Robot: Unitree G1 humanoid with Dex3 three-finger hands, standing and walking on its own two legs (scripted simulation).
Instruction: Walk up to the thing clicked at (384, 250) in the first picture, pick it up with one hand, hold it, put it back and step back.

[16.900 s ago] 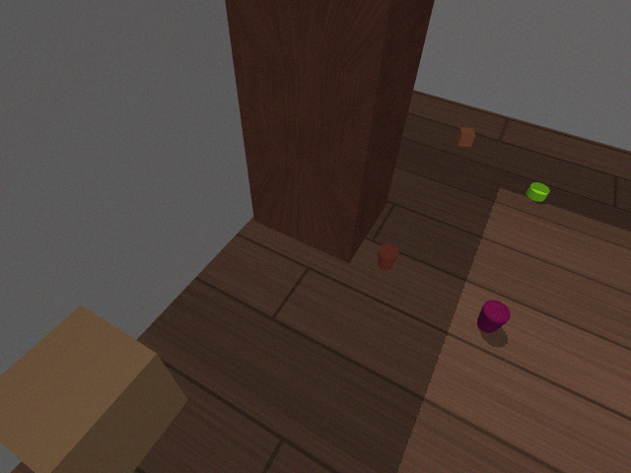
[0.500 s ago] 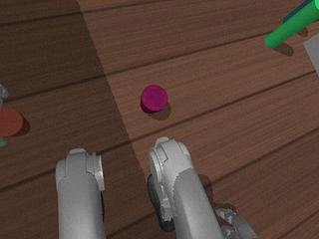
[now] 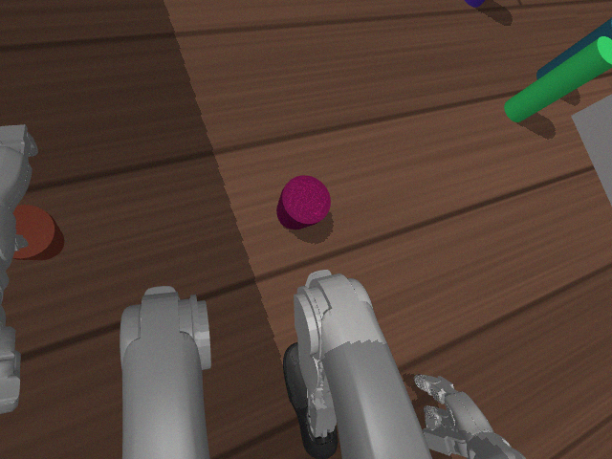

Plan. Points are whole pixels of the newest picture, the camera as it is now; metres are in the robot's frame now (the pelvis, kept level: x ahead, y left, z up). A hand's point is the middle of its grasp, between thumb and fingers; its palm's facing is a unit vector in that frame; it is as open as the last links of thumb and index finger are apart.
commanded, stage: rest palm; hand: left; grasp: from above
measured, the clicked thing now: (35, 237) +0.41 +0.34 -0.30
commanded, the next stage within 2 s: close in 0.92 s
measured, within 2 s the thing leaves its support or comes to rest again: neither
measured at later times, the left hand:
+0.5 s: hand (29, 235) +0.41 +0.33 -0.25, palm faces -0.43 -0.12 -0.90, open 13.6 cm
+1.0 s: hand (30, 236) +0.41 +0.34 -0.26, palm faces -0.45 -0.14 -0.88, open 13.4 cm
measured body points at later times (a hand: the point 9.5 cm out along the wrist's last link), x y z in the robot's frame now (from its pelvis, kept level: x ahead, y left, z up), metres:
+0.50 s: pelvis -0.01 -0.01 -0.04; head +0.25 +0.10 +0.32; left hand +0.43 +0.34 -0.20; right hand +0.04 -0.28 -0.11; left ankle +0.07 +0.12 -0.31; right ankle +0.09 -0.12 -0.31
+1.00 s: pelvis -0.01 +0.00 -0.04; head +0.25 +0.11 +0.32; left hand +0.43 +0.34 -0.21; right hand +0.08 -0.26 -0.12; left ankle +0.07 +0.12 -0.31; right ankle +0.09 -0.12 -0.31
